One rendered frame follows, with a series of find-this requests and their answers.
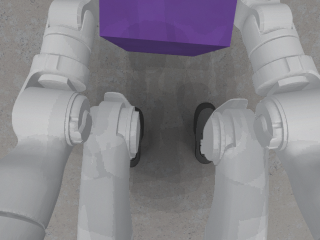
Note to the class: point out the right robot upper arm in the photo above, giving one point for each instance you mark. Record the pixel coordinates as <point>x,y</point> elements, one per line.
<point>289,124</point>

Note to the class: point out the robot right forearm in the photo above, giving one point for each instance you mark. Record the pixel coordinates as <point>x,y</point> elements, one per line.
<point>273,48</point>

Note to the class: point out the robot thigh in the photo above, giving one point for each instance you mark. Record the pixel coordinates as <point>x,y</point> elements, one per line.
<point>104,211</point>
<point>240,205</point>

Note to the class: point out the left robot upper arm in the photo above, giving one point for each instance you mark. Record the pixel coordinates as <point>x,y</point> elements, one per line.
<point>48,124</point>

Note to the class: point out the robot left forearm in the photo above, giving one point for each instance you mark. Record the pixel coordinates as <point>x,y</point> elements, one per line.
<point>66,48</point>

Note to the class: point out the robot right thigh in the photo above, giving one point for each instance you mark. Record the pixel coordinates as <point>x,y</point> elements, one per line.
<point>240,205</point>

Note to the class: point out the robot left thigh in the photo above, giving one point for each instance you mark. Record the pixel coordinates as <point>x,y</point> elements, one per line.
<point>104,211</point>

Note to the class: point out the carton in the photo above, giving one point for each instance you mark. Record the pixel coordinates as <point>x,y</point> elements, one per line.
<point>170,27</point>

